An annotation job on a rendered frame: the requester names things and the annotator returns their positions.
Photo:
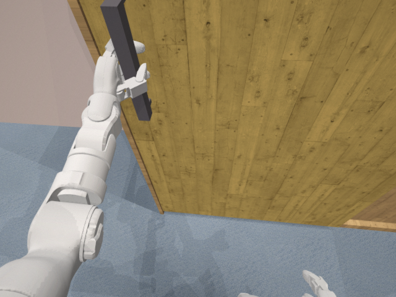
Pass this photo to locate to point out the robot left forearm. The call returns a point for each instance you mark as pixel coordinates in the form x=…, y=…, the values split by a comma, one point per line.
x=82, y=180

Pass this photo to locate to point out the robot left hand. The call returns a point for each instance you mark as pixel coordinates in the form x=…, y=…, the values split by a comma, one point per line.
x=108, y=75

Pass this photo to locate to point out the wardrobe door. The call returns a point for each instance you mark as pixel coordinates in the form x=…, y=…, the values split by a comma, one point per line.
x=382, y=210
x=275, y=110

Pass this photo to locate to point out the handle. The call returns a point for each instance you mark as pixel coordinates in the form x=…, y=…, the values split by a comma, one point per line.
x=114, y=14

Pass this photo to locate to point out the robot left upper arm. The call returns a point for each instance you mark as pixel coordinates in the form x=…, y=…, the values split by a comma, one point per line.
x=64, y=236

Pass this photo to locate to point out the robot right hand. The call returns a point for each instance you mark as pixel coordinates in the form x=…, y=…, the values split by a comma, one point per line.
x=318, y=285

